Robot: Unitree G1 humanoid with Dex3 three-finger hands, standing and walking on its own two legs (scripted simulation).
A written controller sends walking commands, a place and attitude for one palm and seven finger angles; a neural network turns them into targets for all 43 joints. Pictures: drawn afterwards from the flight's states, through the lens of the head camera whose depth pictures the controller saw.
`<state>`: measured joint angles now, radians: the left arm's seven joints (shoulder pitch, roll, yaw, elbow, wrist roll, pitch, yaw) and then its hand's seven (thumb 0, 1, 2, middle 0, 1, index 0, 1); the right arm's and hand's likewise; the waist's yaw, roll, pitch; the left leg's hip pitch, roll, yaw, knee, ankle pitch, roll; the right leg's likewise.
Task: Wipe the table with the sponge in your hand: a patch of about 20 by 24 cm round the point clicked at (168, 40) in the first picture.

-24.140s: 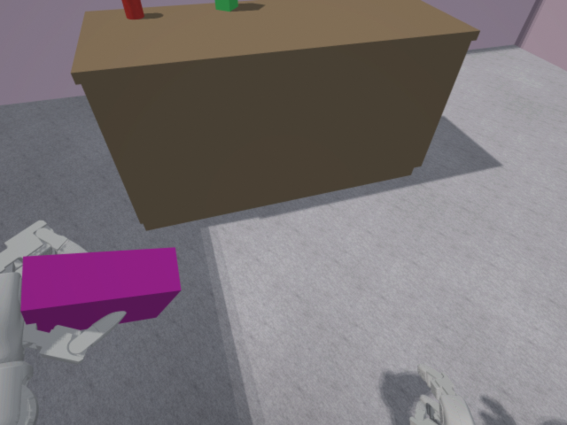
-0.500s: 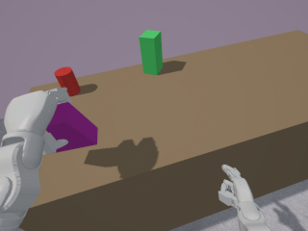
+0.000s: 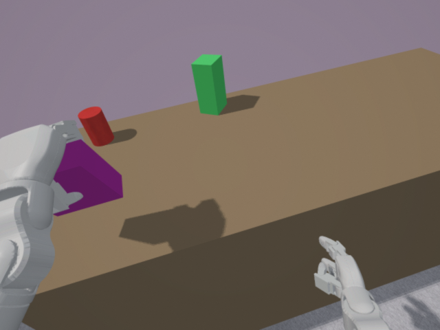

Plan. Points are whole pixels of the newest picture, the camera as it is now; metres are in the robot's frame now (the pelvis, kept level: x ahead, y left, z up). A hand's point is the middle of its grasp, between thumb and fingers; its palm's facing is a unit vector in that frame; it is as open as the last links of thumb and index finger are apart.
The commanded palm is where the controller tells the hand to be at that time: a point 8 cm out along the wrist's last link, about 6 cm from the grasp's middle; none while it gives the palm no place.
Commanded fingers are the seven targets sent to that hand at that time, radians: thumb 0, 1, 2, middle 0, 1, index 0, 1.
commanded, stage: turn the palm down, sponge in hand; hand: left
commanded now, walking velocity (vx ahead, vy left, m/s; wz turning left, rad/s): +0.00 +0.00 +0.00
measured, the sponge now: (76, 186) +0.26 +0.31 +0.17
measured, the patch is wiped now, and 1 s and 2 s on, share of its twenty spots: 0.00 0.00 0.10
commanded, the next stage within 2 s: move the sponge above the wiping area in 0.06 s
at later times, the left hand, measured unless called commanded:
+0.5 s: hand (63, 178) +0.25 +0.31 +0.20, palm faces +0.26 -0.07 -0.96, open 9.1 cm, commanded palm +0.20 +0.29 +0.26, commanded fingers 0.00 0.10 1.30 -1.20 -1.60 -1.20 -1.60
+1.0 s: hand (88, 193) +0.26 +0.29 +0.15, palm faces +0.17 -0.18 -0.97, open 9.1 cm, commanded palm +0.22 +0.29 +0.24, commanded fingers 0.00 0.10 1.30 -1.20 -1.60 -1.20 -1.60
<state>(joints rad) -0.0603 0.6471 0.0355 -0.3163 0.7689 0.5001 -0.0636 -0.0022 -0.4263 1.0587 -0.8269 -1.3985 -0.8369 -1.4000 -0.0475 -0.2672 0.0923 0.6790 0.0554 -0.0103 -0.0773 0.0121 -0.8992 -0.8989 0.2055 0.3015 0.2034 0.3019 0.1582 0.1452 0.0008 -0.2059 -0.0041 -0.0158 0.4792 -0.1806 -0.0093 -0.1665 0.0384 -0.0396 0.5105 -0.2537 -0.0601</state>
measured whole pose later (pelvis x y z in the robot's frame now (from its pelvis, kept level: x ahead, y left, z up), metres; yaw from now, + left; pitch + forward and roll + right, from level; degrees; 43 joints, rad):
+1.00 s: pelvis +0.00 +0.03 +0.00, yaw +0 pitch -4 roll +0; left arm -0.04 0.50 -0.08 -0.27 0.81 0.52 -0.09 0.00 -0.43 1.06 -0.82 -1.41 -0.83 -1.41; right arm -0.02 -0.25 0.08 0.65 0.07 -0.02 -0.07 0.01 -0.90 -0.90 0.21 0.30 0.20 0.30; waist 0.15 0.12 0.01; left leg -0.22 -0.04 -0.01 0.46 -0.17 0.03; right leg -0.18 0.00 -0.03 0.49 -0.25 -0.02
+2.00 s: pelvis +0.02 +0.01 +0.00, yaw +1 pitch -4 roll +0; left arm -0.04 0.58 -0.01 -0.09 0.86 0.28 -0.07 0.00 -0.43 1.07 -0.82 -1.41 -0.83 -1.41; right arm 0.05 -0.27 0.05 0.70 0.05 -0.06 -0.10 0.01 -0.90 -0.90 0.20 0.30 0.20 0.30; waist 0.13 0.11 0.01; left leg -0.22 -0.01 -0.03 0.49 -0.20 0.01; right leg -0.16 0.03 -0.05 0.47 -0.26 -0.05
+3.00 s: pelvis +0.01 +0.00 +0.00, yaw +0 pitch -4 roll +0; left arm -0.08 0.57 0.00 -0.11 0.84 0.53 -0.07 0.00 -0.44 1.08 -0.82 -1.41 -0.83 -1.41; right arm -0.02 -0.26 0.08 0.70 0.06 -0.01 -0.06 0.01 -0.90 -0.90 0.21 0.30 0.20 0.30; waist 0.13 0.13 -0.02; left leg -0.21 0.00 -0.02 0.46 -0.18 0.00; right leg -0.16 0.04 -0.03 0.47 -0.24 -0.05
